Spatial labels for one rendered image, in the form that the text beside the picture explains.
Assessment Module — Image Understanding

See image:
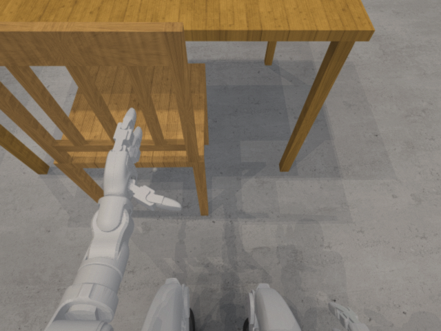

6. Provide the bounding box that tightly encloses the robot left hand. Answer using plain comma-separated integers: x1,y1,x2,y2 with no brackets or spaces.
103,108,182,211

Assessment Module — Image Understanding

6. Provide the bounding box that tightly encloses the table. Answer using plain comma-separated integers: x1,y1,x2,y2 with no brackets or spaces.
0,0,375,174

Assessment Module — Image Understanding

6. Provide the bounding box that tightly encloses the right robot thigh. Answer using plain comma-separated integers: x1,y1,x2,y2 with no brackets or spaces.
247,288,302,331

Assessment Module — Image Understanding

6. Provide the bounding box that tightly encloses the robot right hand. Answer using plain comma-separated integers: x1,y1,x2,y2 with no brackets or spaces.
329,302,370,331

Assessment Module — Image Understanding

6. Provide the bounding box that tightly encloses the right robot shin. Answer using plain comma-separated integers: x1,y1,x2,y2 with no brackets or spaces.
249,283,270,331

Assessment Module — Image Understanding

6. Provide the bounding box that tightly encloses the robot left forearm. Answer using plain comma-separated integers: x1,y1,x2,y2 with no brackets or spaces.
44,195,134,331

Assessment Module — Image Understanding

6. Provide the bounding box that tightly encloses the chair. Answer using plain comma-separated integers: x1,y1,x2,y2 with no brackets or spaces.
0,22,209,216

